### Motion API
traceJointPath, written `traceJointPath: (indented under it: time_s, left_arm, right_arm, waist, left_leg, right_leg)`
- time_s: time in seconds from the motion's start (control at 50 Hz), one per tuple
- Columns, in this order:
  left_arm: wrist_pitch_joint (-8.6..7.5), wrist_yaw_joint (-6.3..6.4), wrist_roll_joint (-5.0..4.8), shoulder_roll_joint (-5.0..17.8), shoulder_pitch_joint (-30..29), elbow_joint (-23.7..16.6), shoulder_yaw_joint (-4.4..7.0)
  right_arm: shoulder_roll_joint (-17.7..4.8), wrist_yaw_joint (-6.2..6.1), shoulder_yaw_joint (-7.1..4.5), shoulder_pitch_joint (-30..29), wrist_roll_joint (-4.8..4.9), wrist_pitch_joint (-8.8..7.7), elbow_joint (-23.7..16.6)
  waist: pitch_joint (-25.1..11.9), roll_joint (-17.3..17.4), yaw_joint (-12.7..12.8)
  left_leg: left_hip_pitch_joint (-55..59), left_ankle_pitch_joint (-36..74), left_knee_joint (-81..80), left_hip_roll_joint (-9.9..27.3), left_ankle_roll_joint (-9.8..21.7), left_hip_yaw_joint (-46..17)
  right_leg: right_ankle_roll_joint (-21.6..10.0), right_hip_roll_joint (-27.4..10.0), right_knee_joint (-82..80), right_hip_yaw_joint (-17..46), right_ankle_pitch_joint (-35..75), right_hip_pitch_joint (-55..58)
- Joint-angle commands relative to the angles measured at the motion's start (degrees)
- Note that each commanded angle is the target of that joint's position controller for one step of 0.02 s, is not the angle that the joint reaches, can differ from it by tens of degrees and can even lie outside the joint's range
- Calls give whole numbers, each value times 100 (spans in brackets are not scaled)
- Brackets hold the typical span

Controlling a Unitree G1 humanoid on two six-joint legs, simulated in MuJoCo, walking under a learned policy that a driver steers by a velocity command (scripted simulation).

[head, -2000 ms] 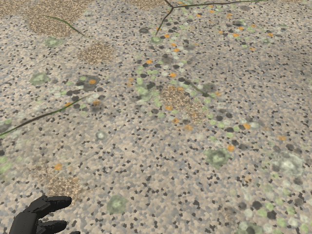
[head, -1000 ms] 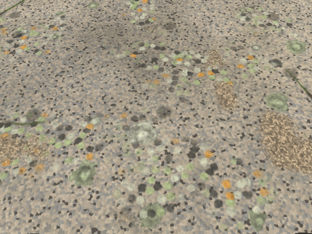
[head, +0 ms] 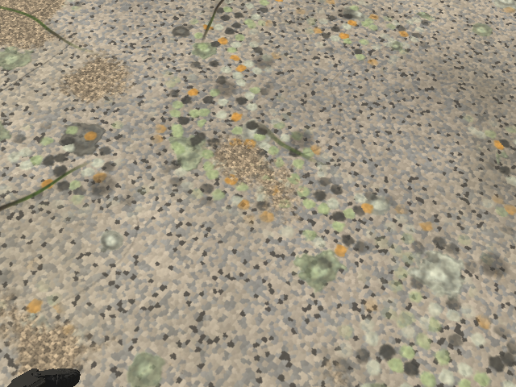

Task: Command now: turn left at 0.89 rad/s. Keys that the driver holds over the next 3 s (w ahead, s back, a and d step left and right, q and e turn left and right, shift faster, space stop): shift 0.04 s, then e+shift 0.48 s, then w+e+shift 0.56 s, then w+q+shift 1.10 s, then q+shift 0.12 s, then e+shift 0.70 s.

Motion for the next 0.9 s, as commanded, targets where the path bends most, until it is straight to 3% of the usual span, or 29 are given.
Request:
traceJointPath:
  time_s: [0.02,0.1,0.14,0.18,0.2,0.22,0.24,0.26,0.28,0.34,0.38,0.44,0.5,0.52,0.54,0.56,0.58,0.6,0.62,0.68,0.74,0.76,0.78,0.82,0.86,0.9]
  left_arm:
    - [-39,9,-39,290,172,-250,47]
    - [3,-66,-85,310,229,-170,-6]
    - [-17,-118,-93,259,222,-204,-53]
    - [-67,-205,-89,8,381,-149,-141]
    - [-80,-219,-44,37,274,-200,-153]
    - [-87,-197,8,500,64,-375,-78]
    - [-86,-180,-20,985,-82,-466,26]
    - [-79,-182,-61,902,-43,-411,38]
    - [-68,-185,-91,781,121,-392,29]
    - [-39,-92,-182,927,640,-345,145]
    - [-8,-12,-212,945,826,-317,221]
    - [211,107,-318,883,559,-423,305]
    - [397,132,-404,794,85,-628,322]
    - [408,124,-373,568,204,-659,259]
    - [386,96,-321,194,577,-661,170]
    - [267,73,-263,642,577,-728,260]
    - [209,17,-285,884,533,-668,318]
    - [183,-14,-259,877,600,-552,321]
    - [146,-38,-231,774,628,-472,296]
    - [20,-162,-301,498,507,-512,168]
    - [-53,-209,-347,458,362,-617,126]
    - [211,-466,366,433,51,-545,114]
    - [312,-585,289,389,63,-566,118]
    - [344,-701,125,385,47,-509,105]
    - [306,-745,104,375,-213,-524,80]
    - [267,-791,143,282,-602,-604,15]
  right_arm:
    - [-977,-117,-285,-389,13,-73,-475]
    - [-715,-93,-129,-342,-118,-43,-386]
    - [-416,-31,36,-315,-189,-60,-277]
    - [-51,36,226,-425,-218,-124,-131]
    - [-30,59,240,-185,-246,-177,-5]
    - [-192,40,189,62,-325,-227,34]
    - [-387,11,109,445,-362,-257,63]
    - [-433,-57,82,134,-348,-260,-13]
    - [-530,-111,35,-232,-257,-253,-88]
    - [-271,-101,15,-552,-159,-221,-213]
    - [-113,-46,26,-647,-107,-286,-237]
    - [-26,35,17,-496,3,-384,-88]
    - [-66,111,-69,193,23,-408,248]
    - [-394,83,-176,369,-23,-368,308]
    - [-896,54,-263,232,-188,-297,210]
    - [-831,93,-228,94,-397,-374,80]
    - [-604,50,-153,-149,-304,-459,-7]
    - [-539,-14,-127,-239,-156,-529,5]
    - [-558,-85,-122,-173,-84,-583,46]
    - [-510,-103,-60,492,-148,-746,233]
    - [-514,-22,-38,888,-210,-825,372]
    - [-563,98,-5,1248,-396,-745,579]
    - [-577,137,-22,1253,-385,-735,603]
    - [-490,130,14,1281,-353,-770,679]
    - [-396,101,49,1479,-349,-802,833]
    - [-332,62,71,1756,-341,-811,1032]
  waist:
    - [-1190,786,165]
    - [-1293,1126,-48]
    - [-1261,1135,-106]
    - [-1124,1046,77]
    - [-924,915,37]
    - [-715,379,-210]
    - [-579,-468,-575]
    - [-505,-1015,-443]
    - [-402,-1100,-236]
    - [-625,-1201,83]
    - [-881,-990,193]
    - [-1175,-805,126]
    - [-1297,-768,-239]
    - [-1275,-331,-186]
    - [-1162,1445,6]
    - [-821,1383,-2]
    - [-532,1085,67]
    - [-373,935,62]
    - [-397,798,22]
    - [-290,671,-284]
    - [-58,649,-422]
    - [140,64,-387]
    - [296,348,-368]
    - [392,688,-337]
    - [482,693,-407]
    - [662,625,-524]
  left_leg:
    - [819,1214,-625,1056,903,-1429]
    - [622,1163,-359,1192,856,-1387]
    - [528,1363,-242,1320,881,-1420]
    - [275,860,-193,1196,689,-1172]
    - [199,283,-179,957,462,-998]
    - [151,-409,256,552,167,-699]
    - [139,-1005,640,63,-123,-148]
    - [346,-956,801,31,-365,153]
    - [312,-953,894,34,-390,223]
    - [-337,-1829,1386,-212,-379,211]
    - [-759,-2262,1696,-180,-430,0]
    - [-447,-1681,970,-173,-545,-22]
    - [1102,-212,-764,-185,-457,263]
    - [1925,9,-1081,555,-195,-325]
    - [2387,-989,-1512,1934,567,-2130]
    - [1787,-2067,-1757,2701,977,-2788]
    - [1714,-2689,-1851,2489,888,-2447]
    - [1890,-2725,-1905,2155,633,-1981]
    - [2161,-2518,-1872,2017,452,-1653]
    - [2374,-1817,-1917,1787,260,-720]
    - [2369,-1506,-1993,1749,240,-213]
    - [1840,-1628,-2141,1775,106,52]
    - [1722,-1542,-2187,1727,0,279]
    - [1750,-1386,-2248,1749,-80,627]
    - [2066,-1213,-2296,1864,-58,862]
    - [2466,-923,-2341,1958,-11,1156]
  right_leg:
    - [105,235,-697,13,378,163]
    - [82,-6,-1216,-174,468,795]
    - [-28,-171,-1499,-245,335,1204]
    - [-210,-201,-2693,-381,902,2054]
    - [-322,-167,-3312,-277,1520,2307]
    - [-530,-550,-3351,415,2646,2232]
    - [-1026,-984,-3443,1022,3060,1944]
    - [-1496,-1245,-3834,1708,2171,1470]
    - [-1553,-1221,-3962,2006,1799,1446]
    - [-1713,-1241,-3872,2490,2158,2251]
    - [-1754,-1273,-3760,2677,2684,2852]
    - [-1499,-990,-3636,2521,2871,2969]
    - [-1087,-487,-3404,2209,2089,2000]
    - [-762,-109,-2865,1870,805,1086]
    - [-453,792,-1461,706,-1214,-452]
    - [-373,150,-459,711,-1062,-967]
    - [-377,-101,-35,566,-533,-1200]
    - [-310,-174,195,427,-103,-1479]
    - [-255,-272,518,343,240,-1706]
    - [-222,-473,1240,35,954,-2113]
    - [-168,-597,1394,29,1462,-2400]
    - [-221,-335,1419,-196,1319,-2120]
    - [-239,-355,1338,-209,1434,-2134]
    - [-297,-407,1161,-243,1702,-2189]
    - [-396,-440,884,-357,1739,-2366]
    - [-563,-483,457,-589,1596,-2565]
Next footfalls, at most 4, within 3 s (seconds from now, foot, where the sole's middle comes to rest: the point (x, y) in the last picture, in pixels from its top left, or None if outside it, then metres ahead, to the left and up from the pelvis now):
0.20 right None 0.11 -0.15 -0.78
0.52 left None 0.08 0.09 -0.78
1.10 right None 0.31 -0.29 -0.78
1.56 left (437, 284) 0.67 -0.52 -0.78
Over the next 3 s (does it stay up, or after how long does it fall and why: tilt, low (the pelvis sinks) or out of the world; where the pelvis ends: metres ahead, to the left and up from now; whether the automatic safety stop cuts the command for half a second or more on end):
stays up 1.37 -0.80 -0.01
